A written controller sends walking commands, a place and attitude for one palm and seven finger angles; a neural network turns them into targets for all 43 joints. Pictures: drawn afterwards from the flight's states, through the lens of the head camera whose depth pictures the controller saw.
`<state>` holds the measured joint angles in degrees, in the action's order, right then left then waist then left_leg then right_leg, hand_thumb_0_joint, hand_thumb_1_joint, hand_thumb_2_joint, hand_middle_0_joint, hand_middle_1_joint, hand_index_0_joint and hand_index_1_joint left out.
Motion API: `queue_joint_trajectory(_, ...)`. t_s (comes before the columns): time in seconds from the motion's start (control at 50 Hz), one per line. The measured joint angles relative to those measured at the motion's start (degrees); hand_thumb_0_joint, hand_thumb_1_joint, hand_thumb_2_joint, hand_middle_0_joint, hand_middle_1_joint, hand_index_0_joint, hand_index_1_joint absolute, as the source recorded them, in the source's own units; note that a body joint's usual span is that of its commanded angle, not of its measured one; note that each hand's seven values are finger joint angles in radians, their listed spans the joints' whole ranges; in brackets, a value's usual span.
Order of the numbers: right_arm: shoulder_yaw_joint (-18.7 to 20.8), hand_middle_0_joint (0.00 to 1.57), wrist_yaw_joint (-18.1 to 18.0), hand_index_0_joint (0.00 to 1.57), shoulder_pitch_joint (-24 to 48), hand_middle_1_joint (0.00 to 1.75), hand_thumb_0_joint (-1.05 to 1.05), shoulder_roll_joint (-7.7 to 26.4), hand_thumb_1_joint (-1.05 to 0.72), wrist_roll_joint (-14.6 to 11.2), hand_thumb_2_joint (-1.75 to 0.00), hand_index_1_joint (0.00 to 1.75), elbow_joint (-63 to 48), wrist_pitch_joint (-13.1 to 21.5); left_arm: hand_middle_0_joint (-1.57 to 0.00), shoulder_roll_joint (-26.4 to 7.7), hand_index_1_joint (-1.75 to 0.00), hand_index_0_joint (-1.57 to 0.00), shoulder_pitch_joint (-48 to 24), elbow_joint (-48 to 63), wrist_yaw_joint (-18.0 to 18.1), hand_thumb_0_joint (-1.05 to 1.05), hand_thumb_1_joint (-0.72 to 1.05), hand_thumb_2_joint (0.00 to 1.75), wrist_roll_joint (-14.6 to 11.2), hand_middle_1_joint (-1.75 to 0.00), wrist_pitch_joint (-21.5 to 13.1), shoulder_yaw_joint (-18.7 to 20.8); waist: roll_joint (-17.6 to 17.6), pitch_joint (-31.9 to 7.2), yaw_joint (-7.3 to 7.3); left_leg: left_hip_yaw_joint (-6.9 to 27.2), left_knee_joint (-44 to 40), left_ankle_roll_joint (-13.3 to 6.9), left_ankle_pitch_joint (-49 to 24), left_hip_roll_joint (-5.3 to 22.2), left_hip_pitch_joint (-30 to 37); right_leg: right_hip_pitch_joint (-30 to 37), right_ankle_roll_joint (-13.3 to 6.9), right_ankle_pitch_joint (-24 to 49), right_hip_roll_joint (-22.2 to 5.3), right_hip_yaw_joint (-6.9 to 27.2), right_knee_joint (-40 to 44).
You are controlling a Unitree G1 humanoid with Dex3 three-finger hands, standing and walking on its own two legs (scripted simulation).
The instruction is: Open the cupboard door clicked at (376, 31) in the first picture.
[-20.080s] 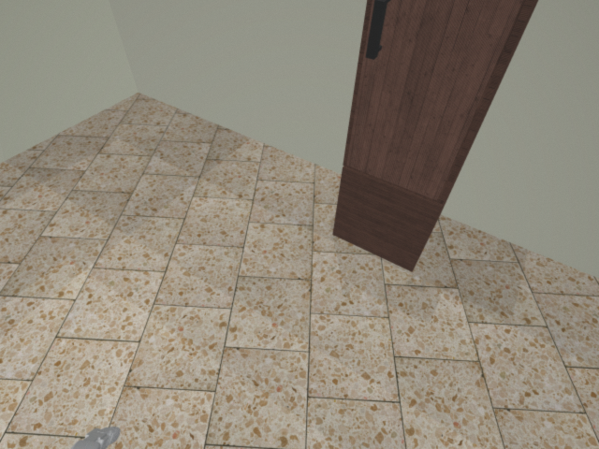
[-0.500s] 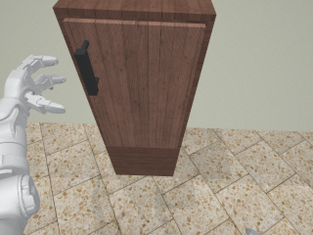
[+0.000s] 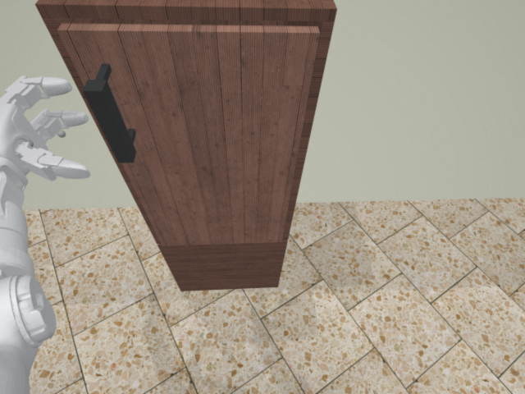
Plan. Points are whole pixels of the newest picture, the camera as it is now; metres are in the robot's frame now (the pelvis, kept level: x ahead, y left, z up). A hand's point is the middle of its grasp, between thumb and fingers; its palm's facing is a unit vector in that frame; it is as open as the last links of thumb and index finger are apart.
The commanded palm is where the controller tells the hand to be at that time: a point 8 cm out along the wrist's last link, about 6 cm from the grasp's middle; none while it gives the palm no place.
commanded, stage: move the hooked fingers beside the handle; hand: left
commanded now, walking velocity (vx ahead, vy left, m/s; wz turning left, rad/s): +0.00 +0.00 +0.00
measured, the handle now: (116, 115) +0.49 +0.21 +0.15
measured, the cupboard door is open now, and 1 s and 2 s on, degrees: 0 0 0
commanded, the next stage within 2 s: slide the fingers in behind the handle in 0.80 s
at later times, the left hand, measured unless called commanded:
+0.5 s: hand (57, 145) +0.43 +0.27 +0.15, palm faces +0.03 -1.00 +0.01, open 14.0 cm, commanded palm +0.41 +0.32 +0.15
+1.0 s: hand (54, 142) +0.43 +0.27 +0.15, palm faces +0.03 -1.00 +0.02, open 14.0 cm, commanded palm +0.41 +0.31 +0.15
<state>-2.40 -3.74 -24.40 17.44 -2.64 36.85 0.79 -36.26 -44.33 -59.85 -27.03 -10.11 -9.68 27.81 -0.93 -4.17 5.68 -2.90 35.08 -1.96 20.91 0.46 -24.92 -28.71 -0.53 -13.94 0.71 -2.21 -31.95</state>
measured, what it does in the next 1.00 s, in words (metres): stands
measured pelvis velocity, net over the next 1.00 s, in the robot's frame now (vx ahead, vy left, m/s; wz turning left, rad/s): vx -0.01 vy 0.00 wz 0.02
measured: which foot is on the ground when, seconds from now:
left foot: down 0.00-1.00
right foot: down 0.00-1.00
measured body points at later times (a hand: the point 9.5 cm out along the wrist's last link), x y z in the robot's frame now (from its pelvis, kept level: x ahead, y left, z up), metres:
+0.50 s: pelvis -0.01 +0.00 +0.00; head +0.04 +0.01 +0.44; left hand +0.42 +0.32 +0.15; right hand +0.08 -0.27 -0.10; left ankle -0.04 +0.09 -0.73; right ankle +0.01 -0.12 -0.73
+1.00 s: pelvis -0.01 +0.00 +0.00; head +0.04 +0.01 +0.44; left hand +0.42 +0.33 +0.15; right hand +0.04 -0.27 -0.11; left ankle -0.04 +0.09 -0.73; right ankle +0.01 -0.12 -0.73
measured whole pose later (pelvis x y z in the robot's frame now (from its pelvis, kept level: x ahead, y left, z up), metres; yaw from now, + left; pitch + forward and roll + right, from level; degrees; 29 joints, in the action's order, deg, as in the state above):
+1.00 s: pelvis -0.01 +0.00 +0.00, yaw +1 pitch +10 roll -2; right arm -2.9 -4.1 -23.0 17.4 -3.0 36.4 1.1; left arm -35.8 -45.9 -60.6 -26.8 -10.7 -9.4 25.2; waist -0.4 -4.0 5.2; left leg -1.7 37.5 -2.1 21.2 0.2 -26.4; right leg -29.3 -0.5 -14.0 0.3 -3.3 -33.4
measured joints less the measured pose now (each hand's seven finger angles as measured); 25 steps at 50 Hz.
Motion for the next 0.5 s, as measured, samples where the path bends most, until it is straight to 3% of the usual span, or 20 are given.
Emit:
queue_joint_trajectory(0.32,-0.5,0.20,-0.2,0.20,4.1,0.30,0.01,-0.3,-0.90,-0.5,-0.90,0.30,-1.6,0.7,-0.30,1.1,-1.20,-0.30,0.2,1.3,0.0,-0.01,-0.50,0.30,-1.0,-1.20,1.3,-2.6,0.1,-0.2,-1.72,1.2,0.9,0.0,0.0,-0.3,0.4,1.2,-0.1,-0.2,-0.4,-1.2,-0.4)
queue_joint_trajectory(0.5,-1.1,0.20,-0.5,0.20,5.1,0.30,0.01,-0.4,-0.90,-0.3,-0.90,0.30,-1.7,1.2,-0.30,1.9,-1.20,-0.30,-2.6,-1.3,1.3,-0.01,-0.50,0.30,0.0,-1.20,0.9,-4.2,0.5,0.6,-1.36,1.7,2.0,0.0,-0.2,-0.6,-0.9,0.1,-0.1,-0.1,-0.7,-1.6,-1.3)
